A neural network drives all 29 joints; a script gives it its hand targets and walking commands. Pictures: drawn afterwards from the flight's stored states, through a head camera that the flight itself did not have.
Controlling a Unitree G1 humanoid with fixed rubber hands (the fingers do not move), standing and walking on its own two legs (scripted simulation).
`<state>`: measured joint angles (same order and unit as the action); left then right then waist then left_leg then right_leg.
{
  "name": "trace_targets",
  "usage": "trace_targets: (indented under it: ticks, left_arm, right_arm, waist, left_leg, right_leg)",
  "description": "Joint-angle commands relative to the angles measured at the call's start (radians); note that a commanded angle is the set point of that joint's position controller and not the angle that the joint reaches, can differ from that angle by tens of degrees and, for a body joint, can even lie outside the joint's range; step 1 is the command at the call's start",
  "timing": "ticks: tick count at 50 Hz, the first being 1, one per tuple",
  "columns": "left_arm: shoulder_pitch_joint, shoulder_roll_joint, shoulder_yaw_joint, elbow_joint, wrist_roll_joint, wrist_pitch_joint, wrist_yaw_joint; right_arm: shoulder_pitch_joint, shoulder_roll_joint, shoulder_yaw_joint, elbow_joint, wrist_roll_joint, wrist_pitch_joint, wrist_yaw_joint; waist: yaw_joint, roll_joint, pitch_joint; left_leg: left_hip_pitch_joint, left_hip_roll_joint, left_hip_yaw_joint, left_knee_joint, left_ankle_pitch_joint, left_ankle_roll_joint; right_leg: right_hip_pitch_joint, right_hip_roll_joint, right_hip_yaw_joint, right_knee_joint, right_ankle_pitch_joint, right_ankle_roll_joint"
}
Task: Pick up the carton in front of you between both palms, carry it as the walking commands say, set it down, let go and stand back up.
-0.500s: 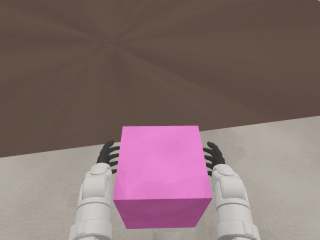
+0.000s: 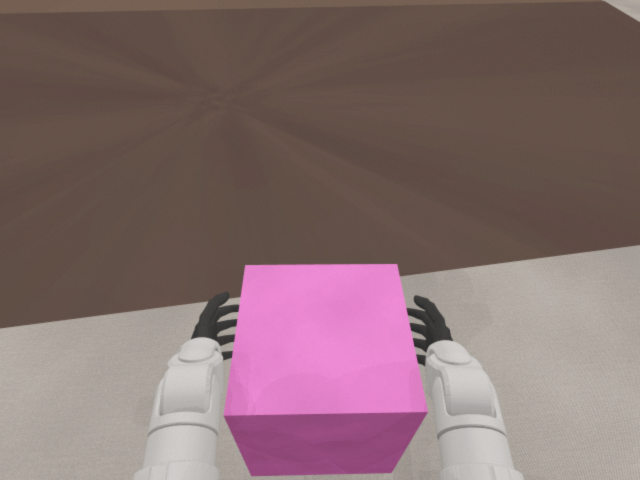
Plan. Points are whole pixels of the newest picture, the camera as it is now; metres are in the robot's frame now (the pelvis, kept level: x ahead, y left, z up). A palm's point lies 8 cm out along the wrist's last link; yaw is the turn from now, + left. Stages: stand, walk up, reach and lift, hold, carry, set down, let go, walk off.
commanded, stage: reach and lift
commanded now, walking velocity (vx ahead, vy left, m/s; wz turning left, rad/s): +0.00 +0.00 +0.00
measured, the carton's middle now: (321, 373) +0.29 +0.00 -0.04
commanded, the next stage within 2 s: hold in 0.06 s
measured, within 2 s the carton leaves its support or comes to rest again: neither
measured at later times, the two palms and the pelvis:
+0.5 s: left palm (201, 352) +0.27 +0.15 +0.05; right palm (442, 355) +0.27 -0.15 +0.05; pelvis -0.02 +0.00 +0.00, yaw +0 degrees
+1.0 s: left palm (202, 348) +0.28 +0.15 +0.05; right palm (442, 350) +0.28 -0.15 +0.05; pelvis -0.01 +0.00 +0.00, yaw +0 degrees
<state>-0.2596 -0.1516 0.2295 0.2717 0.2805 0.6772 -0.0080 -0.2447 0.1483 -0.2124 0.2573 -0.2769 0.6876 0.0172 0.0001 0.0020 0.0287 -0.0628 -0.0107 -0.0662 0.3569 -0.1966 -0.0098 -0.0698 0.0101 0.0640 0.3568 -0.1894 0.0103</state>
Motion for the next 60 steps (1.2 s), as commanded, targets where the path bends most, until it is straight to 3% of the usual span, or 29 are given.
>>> trace_targets:
  ticks: [1, 8, 14, 27, 57, 58, 60]
  left_arm:
    - [-0.42, -0.917, -0.515, -0.041, -0.23, -0.02, -0.228]
    - [-0.398, -0.913, -0.588, -0.144, -0.275, 0.022, -0.217]
    - [-0.4, -0.859, -0.518, -0.097, -0.236, 0.062, -0.211]
    - [-0.524, -0.9, -0.518, -0.049, -0.238, 0.048, -0.226]
    - [-0.413, -0.877, -0.543, -0.131, -0.255, 0.056, -0.216]
    - [-0.459, -0.89, -0.565, -0.125, -0.277, 0.063, -0.219]
    - [-0.466, -0.897, -0.596, -0.153, -0.298, 0.069, -0.219]
  right_arm:
    - [-0.447, 0.908, 0.509, -0.06, 0.229, -0.032, 0.212]
    - [-0.425, 0.901, 0.582, -0.166, 0.271, 0.012, 0.202]
    - [-0.427, 0.846, 0.512, -0.115, 0.234, 0.05, 0.201]
    - [-0.552, 0.886, 0.512, -0.07, 0.235, 0.036, 0.215]
    - [-0.437, 0.872, 0.539, -0.15, 0.255, 0.047, 0.198]
    - [-0.484, 0.888, 0.558, -0.143, 0.27, 0.052, 0.2]
    - [-0.496, 0.897, 0.588, -0.172, 0.3, 0.056, 0.2]
  waist:
    - [0.0, -0.002, -0.251]
    - [-0.001, -0.001, -0.292]
    - [-0.001, 0.0, -0.143]
    - [-0.001, 0.0, -0.189]
    - [0.0, 0.0, -0.214]
    - [0.005, -0.019, -0.263]
    - [0.002, -0.018, -0.235]
  left_leg:
    - [0.045, -0.09, -0.006, -0.034, 0.233, 0.002]
    - [0.087, -0.088, -0.013, -0.045, 0.294, -0.001]
    - [0.027, -0.081, 0.001, -0.073, 0.103, 0.004]
    - [0.015, -0.076, 0.003, -0.053, 0.028, 0.008]
    - [0.062, -0.085, -0.005, -0.055, 0.194, 0.002]
    - [-0.045, 0.111, 0.02, 0.034, 0.045, 0.014]
    - [-0.154, 0.081, -0.01, -0.001, -0.407, 0.013]
  right_leg:
    - [0.078, 0.088, 0.01, -0.029, 0.227, -0.002]
    - [0.121, 0.087, 0.015, -0.041, 0.283, 0.002]
    - [0.063, 0.082, 0.003, -0.064, 0.095, -0.007]
    - [0.057, 0.077, -0.002, -0.043, 0.027, -0.01]
    - [0.099, 0.084, 0.009, -0.05, 0.191, -0.002]
    - [-0.01, -0.105, -0.013, 0.031, 0.043, -0.015]
    - [-0.111, -0.088, 0.029, -0.032, -0.428, -0.028]
